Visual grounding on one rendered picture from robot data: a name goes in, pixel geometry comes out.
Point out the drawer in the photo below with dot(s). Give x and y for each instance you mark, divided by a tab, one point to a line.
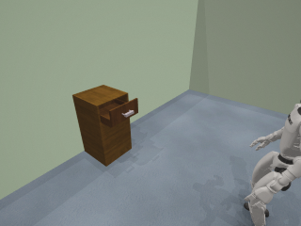
111	112

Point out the robot right forearm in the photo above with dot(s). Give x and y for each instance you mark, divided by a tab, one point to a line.
275	136

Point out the robot left forearm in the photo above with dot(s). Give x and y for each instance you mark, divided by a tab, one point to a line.
286	177

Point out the handle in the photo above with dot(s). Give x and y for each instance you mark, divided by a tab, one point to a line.
128	113

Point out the robot right thigh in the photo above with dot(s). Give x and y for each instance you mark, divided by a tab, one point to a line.
263	167

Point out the cabinet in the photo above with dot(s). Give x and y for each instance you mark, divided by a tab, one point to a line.
104	143

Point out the robot right hand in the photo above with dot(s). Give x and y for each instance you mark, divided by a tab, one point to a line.
263	142

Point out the robot left shin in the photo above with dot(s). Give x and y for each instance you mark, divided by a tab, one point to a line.
257	215

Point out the robot left hand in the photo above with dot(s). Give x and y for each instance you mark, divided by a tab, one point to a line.
261	193

